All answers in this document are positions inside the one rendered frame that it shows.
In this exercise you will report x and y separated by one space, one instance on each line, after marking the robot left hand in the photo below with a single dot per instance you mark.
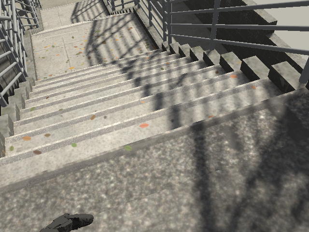
67 222

